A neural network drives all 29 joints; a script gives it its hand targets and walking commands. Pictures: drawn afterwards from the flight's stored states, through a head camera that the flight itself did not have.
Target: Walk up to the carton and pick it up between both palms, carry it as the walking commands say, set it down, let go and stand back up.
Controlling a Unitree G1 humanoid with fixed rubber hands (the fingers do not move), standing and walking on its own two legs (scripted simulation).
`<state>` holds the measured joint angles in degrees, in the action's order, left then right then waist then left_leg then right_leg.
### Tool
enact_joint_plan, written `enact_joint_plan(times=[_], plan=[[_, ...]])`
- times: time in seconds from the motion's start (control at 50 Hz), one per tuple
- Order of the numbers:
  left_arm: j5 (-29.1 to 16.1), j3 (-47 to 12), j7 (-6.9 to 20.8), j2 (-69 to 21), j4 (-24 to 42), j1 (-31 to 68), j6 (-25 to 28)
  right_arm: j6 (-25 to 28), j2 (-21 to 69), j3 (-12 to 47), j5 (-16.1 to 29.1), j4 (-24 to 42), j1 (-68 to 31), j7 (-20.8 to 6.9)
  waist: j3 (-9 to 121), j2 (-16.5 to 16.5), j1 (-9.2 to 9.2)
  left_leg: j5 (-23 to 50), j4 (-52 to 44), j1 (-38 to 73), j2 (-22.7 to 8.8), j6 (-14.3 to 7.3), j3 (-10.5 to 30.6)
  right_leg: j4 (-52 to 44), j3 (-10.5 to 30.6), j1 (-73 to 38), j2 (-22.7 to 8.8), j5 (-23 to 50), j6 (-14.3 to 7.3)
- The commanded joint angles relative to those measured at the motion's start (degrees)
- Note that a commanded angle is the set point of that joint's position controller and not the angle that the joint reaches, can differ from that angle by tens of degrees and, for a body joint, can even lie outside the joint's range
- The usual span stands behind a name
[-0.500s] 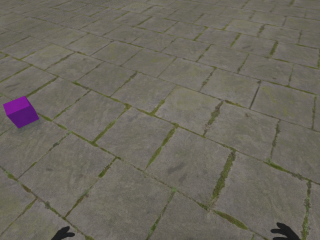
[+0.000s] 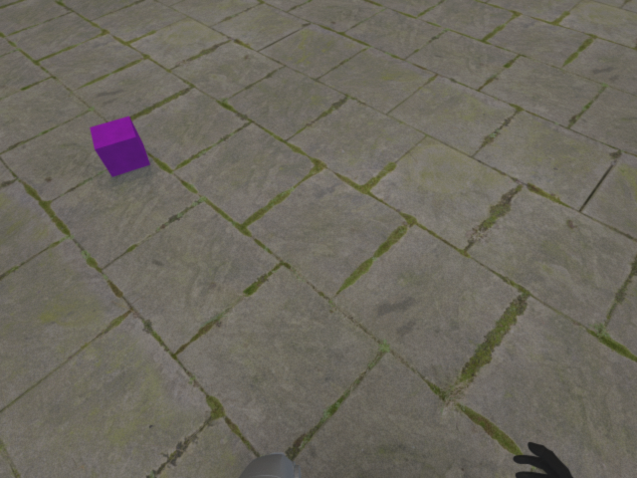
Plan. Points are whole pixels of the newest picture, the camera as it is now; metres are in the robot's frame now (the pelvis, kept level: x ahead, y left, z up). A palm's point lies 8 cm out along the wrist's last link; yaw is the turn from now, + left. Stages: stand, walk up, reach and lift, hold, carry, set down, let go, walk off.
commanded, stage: walk up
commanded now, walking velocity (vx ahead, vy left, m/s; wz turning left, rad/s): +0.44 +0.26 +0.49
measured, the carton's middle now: (120, 146) +1.51 +0.95 -0.69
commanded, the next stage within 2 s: none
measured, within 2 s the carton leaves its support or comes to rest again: neither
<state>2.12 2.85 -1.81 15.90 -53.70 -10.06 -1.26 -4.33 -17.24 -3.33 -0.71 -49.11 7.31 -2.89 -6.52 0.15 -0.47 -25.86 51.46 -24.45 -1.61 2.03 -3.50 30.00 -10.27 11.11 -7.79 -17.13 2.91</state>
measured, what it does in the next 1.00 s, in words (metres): walks ahead, turning left: left foot, then right foot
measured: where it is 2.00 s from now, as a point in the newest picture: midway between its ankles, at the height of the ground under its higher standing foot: (195, 260)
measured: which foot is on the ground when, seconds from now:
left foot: up 0.00-0.14, down 0.16-0.64, up 0.66-1.00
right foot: down 0.00-0.16, up 0.18-0.60, down 0.62-1.00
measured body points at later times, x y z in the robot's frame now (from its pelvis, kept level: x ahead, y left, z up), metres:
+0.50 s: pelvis +0.16 +0.13 +0.01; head +0.20 +0.16 +0.45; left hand +0.32 +0.40 -0.11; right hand +0.14 -0.13 -0.12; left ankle +0.01 +0.19 -0.73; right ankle +0.33 +0.02 -0.69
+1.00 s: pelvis +0.42 +0.24 +0.00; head +0.44 +0.26 +0.45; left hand +0.25 +0.45 -0.14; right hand +0.68 +0.10 -0.11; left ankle +0.47 +0.41 -0.71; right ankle +0.40 +0.06 -0.73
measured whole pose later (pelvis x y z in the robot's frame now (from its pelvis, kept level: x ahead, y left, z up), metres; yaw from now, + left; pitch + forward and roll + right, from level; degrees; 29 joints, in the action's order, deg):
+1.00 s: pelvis +0.42 +0.24 +0.00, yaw +24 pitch +1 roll -2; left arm 2.0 3.5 0.7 14.1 -58.6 -25.4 4.3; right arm 0.9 -13.6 -2.5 -1.3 -50.3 2.9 -4.6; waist -2.0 -0.2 5.7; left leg -10.1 36.0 -28.5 -6.2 0.8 -4.4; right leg 18.9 -11.9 1.4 -5.9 -16.9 4.4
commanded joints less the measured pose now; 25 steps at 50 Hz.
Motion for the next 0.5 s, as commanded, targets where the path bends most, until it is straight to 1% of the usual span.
enact_joint_plan(times=[0.0, 0.02, 0.04, 0.06, 0.08, 0.1, 0.12, 0.14, 0.16, 0.18, 0.2, 0.22, 0.24, 0.26, 0.28, 0.3, 0.32, 0.36, 0.4, 0.44, 0.48], plan=[[0.58, 5.16, -0.88, 18.45, 0.1, -9.2, 1.27, -0.13, -6.59, -0.89, -0.21, 8.54, -7.71, -3.28, 4.55, 6.7, 4.57, 0.14, -0.51, -10.77, -4.3, -0.01, 4.32, -19.22, 23.84, -11.13, -22.66, -14.97, -8.14], [0.14, 5.33, -1.29, 18.26, 0.7, -8.37, 1.54, 0.03, -6.41, -1.0, -0.36, 10.02, -10.6, -4.12, 2.08, 6.35, 5.08, 1.03, 1.24, -16.68, -6.38, -0.26, 7.24, -21.63, 26.15, -12.94, -25.48, -20.98, -7.8], [-0.05, 5.19, -1.03, 16.64, 1.55, -6.27, 1.99, 0.44, -4.85, -0.62, -0.2, 10.33, -10.57, -4.37, 1.78, 8.19, 4.46, 1.33, -1.03, -15.51, -6.58, -0.6, 6.99, -22.25, 22.83, -11.8, -24.12, -21.61, -6.93], [0.03, 4.72, 0.05, 14.17, 2.13, -2.61, 2.63, 1.55, -2.55, 0.19, 0.25, 8.79, -7.09, -3.89, 3.08, 11.96, 2.51, 0.61, -6.44, -6.63, -5.38, -1.09, 3.58, -21.72, 14.88, -7.34, -19.08, -18.61, -5.71], [0.29, 4.26, 1.28, 12.74, 1.98, 0.13, 3.05, 2.62, -1.6, 0.51, 0.45, 6.47, -2.01, -3.16, 4.16, 13.23, -0.26, -0.93, -11.7, 4.11, -3.6, -1.25, -0.29, -20.13, 8.45, -1.28, -14.85, -15.83, -4.81], [0.36, 4.05, 1.92, 12.43, 1.05, 0.57, 3.05, 3.3, -1.78, 0.47, -0.05, 4.06, 2.61, -2.49, 5.71, 11.03, -2.84, 2.54, -16.66, 12.22, -1.39, -1.28, -4.21, -16.57, 3.85, 2.55, -12.1, -14.59, -4.49], [0.51, 3.5, 2.28, 11.26, 0.2, -0.37, 2.96, 3.89, -2.96, 0.21, -0.86, 0.98, 7.24, -1.8, 7.81, 4.4, -5.05, 5.8, -21.42, 19.61, 0.09, -1.77, -6.33, -7.2, -0.58, 5.6, -8.64, -13.58, -3.98], [0.9, 2.46, 2.64, 8.59, 0.64, -1.67, 3.08, 4.44, -6.59, -1.25, -1.25, -2.52, 12.7, -1.08, 9.56, -7.82, -6.42, 3.86, -25.41, 27.87, -0.14, -4.32, -0.44, 11.27, -3.91, 12.13, -3.62, -11.53, -2.98], [1.17, 1.05, 3.14, 5.1, 4.74, 1.35, 3.53, 4.99, -13.8, -2.88, -1.23, -3.29, 18.96, -0.1, 8.79, -25.03, -8.58, -6.41, -35.53, 32.97, -14.69, -9.32, 27.39, 32.7, -2.49, 29.84, 3.28, -20.06, -0.14], [1.25, 0.7, 3.09, 5.44, 8.02, 7.32, 3.45, 5.19, -17.03, -3.39, -0.12, -2.92, 21.72, 1.0, 7.81, -24.34, -9.7, -13.7, -41.21, 30.85, -21.88, -13.66, 38.45, 40.8, 5.11, 37.86, 1.91, -19.54, -0.29], [0.76, 0.73, 3.45, 6.49, 8.47, 10.87, 3.99, 5.33, -14.31, -2.86, -0.15, -3.02, 20.12, 1.37, 3.59, -15.37, -8.67, -15.16, -42.07, 27.97, -20.51, -13.56, 37.19, 41.28, 9.39, 39.55, -1.1, -12.69, -0.53], [0.09, 0.63, 4.08, 6.52, 8.22, 9.83, 4.69, 5.64, -11.2, -2.18, -0.2, -2.17, 15.61, 1.54, 0.67, -9.87, -5.93, -7.91, -41.63, 26.36, -17.86, -12.71, 32.54, 38.55, 10.22, 38.64, -2.35, -5.36, -0.44], [-0.39, 0.47, 4.33, 6.24, 6.98, 7.07, 4.81, 6.1, -8.73, -1.82, -0.51, -1.65, 12.18, 1.68, 0.07, -7.11, -3.43, 0.79, -40.53, 24.99, -15.31, -11.71, 27.44, 34.98, 10.89, 35.86, -3.29, -0.85, -0.02], [-0.24, 0.55, 4.53, 5.96, 5.71, 4.38, 4.48, 6.69, -7.45, -1.6, -0.35, -1.2, 10.63, 1.75, 1.43, -5.91, -1.89, 9.59, -39.9, 23.47, -12.81, -10.69, 22.99, 33.29, 10.23, 32.01, -2.22, 1.52, 0.31], [-0.02, 0.63, 4.57, 5.52, 5.46, 2.78, 4.06, 7.4, -7.22, -1.43, -0.06, -1.1, 11.09, 1.71, 3.09, -6.51, -1.09, 18.2, -38.93, 23.11, -12.13, -10.96, 20.73, 32.43, 9.54, 29.16, -1.3, 2.09, 0.78], [0.07, 0.53, 4.58, 5.23, 5.74, 3.19, 3.73, 7.9, -6.7, -1.24, 0.13, -1.52, 12.23, 1.69, 3.87, -6.37, -1.02, 22.85, -38.62, 23.85, -11.77, -11.28, 18.84, 31.12, 8.95, 28.43, -0.75, 2.7, 1.29], [0.09, 0.36, 4.64, 4.71, 6.47, 5.08, 3.51, 8.22, -6.08, -1.1, 0.24, -2.21, 13.85, 1.82, 3.44, -6.13, -1.45, 24.92, -38.85, 24.32, -11.65, -11.54, 17.67, 29.1, 8.38, 28.72, -0.4, 3.65, 1.54], [-0.08, 0.13, 4.78, 3.4, 8.27, 9.64, 3.24, 8.42, -5.35, -1.1, 0.14, -3.6, 16.99, 2.18, 1.46, -5.54, -2.61, 26.4, -39.9, 24.37, -11.54, -11.73, 17.15, 23.67, 7.61, 29.62, 0.16, 6.66, 1.56], [-0.52, -0.06, 4.95, 2.43, 10.09, 13.53, 3.17, 8.39, -4.67, -1.02, 0.07, -4.56, 18.76, 2.47, -0.07, -5.85, -3.31, 28.55, -40.89, 23.7, -10.6, -11.71, 16.52, 17.61, 6.53, 28.92, 1.57, 8.88, 1.31], [-1.01, -0.13, 4.97, 1.58, 11.42, 16.16, 3.31, 8.48, -4.21, -1.05, -0.03, -5.55, 20.02, 2.76, -0.61, -6.52, -3.97, 32.41, -40.96, 23.6, -10.11, -11.46, 15.76, 12.81, 5.51, 27.34, 2.8, 10.09, 0.76], [-1.5, -0.03, 4.82, 0.91, 12.32, 17.64, 3.63, 8.59, -4.0, -1.15, -0.11, -6.84, 21.37, 3.07, -0.58, -7.42, -4.39, 36.69, -40.26, 24.23, -10.39, -10.83, 15.24, 8.67, 5.15, 25.72, 3.49, 10.83, -0.23]])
